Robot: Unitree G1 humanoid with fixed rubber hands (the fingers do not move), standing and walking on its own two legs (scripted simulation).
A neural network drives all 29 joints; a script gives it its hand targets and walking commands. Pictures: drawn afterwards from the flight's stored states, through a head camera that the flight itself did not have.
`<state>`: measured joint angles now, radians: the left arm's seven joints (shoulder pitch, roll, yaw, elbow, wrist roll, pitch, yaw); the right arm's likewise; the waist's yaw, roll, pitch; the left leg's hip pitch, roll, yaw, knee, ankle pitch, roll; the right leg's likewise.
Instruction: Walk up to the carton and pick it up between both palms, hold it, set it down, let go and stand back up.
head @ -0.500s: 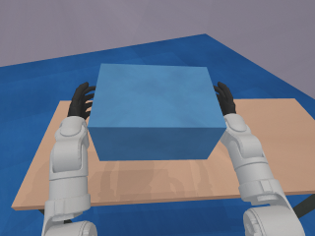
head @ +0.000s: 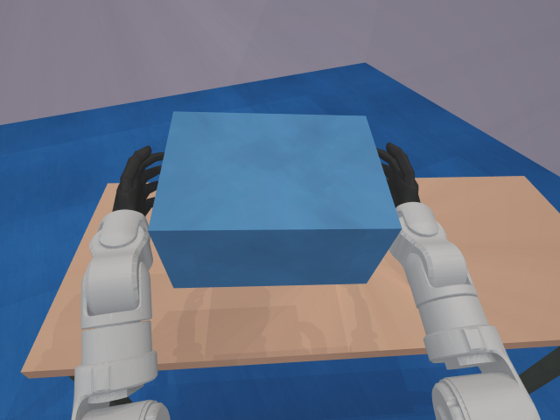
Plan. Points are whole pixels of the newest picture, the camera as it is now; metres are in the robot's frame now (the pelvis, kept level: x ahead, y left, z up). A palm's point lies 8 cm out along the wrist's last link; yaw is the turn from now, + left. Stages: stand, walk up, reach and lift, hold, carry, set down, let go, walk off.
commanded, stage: hold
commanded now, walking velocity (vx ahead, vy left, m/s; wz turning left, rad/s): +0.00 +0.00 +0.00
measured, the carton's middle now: (272, 199) +0.36 +0.00 +0.16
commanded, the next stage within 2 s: none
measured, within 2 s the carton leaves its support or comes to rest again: neither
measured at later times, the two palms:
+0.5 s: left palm (137, 202) +0.35 +0.17 +0.17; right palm (401, 195) +0.35 -0.18 +0.16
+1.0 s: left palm (136, 211) +0.34 +0.18 +0.16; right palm (402, 200) +0.34 -0.18 +0.16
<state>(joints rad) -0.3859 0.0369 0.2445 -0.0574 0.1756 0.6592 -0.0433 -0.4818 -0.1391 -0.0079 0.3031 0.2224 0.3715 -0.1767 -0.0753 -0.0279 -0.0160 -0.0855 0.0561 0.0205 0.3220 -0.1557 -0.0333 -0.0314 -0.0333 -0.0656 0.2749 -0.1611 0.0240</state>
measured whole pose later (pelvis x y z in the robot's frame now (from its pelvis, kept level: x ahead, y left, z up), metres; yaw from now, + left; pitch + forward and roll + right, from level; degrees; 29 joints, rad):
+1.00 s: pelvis +0.00 +0.00 +0.00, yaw +0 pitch -5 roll -1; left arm -0.37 0.02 0.25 -0.06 0.18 0.68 -0.03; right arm -0.49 -0.14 -0.02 0.32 0.23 0.38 -0.16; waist -0.08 -0.04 -0.02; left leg -0.07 0.06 0.03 0.32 -0.16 -0.03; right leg -0.02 -0.03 -0.06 0.27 -0.16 0.02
